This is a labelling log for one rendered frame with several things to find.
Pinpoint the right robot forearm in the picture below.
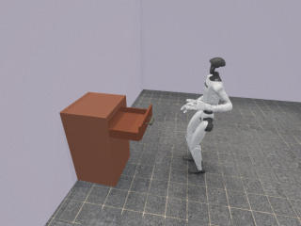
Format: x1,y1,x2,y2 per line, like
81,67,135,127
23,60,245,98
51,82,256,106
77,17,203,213
193,95,203,105

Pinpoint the cabinet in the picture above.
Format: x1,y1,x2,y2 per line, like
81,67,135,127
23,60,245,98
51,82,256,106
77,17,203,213
59,92,131,187

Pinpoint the left robot forearm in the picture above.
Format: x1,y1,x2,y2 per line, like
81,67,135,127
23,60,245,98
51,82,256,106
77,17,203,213
204,104,232,112

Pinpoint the right robot hand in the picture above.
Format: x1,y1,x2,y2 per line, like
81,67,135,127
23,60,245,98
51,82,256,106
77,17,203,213
181,102,192,113

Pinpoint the robot shin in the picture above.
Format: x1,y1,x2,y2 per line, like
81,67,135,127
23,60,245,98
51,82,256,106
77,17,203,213
190,147,202,170
185,136,193,157

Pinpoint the robot left shin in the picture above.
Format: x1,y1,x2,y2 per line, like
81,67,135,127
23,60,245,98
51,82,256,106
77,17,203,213
190,147,202,170

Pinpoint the handle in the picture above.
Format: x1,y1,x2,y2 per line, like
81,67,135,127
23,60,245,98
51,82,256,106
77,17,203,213
146,117,154,126

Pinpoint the drawer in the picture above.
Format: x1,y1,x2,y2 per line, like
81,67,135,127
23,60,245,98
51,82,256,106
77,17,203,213
107,104,152,141

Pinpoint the robot right shin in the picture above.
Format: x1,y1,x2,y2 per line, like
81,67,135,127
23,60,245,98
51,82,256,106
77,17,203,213
185,136,193,157

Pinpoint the left robot hand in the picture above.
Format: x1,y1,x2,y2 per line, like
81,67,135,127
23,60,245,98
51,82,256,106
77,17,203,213
185,99,206,111

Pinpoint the left robot upper arm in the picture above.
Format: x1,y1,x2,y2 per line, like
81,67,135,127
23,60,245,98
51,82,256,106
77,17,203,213
212,82,232,105

